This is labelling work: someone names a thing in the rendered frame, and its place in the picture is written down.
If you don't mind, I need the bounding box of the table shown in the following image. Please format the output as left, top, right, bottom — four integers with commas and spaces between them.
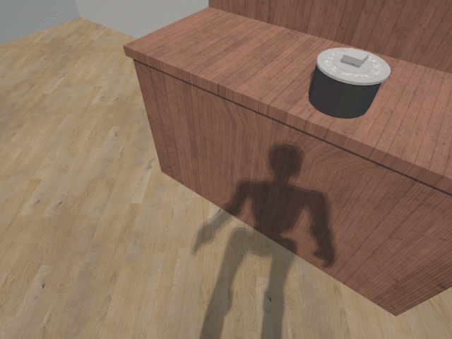
123, 0, 452, 316

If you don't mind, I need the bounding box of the lid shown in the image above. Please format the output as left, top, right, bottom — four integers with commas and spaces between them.
316, 47, 391, 85

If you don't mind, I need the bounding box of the pot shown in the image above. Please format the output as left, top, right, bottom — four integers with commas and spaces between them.
309, 65, 381, 119

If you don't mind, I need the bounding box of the knob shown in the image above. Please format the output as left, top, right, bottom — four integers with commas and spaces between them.
342, 48, 369, 66

